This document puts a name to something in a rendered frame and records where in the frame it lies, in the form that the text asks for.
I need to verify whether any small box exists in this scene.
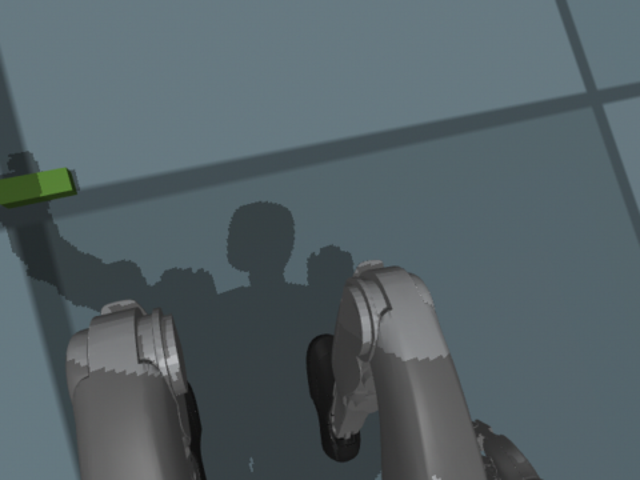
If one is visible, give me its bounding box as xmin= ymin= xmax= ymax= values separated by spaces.
xmin=0 ymin=167 xmax=78 ymax=209

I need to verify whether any right robot foot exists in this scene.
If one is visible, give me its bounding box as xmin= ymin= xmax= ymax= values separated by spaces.
xmin=306 ymin=334 xmax=360 ymax=462

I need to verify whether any right robot hand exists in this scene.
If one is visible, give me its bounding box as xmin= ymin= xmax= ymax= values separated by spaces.
xmin=472 ymin=419 xmax=540 ymax=480

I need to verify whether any left robot foot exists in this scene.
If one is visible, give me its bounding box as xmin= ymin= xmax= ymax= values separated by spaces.
xmin=184 ymin=381 xmax=206 ymax=480

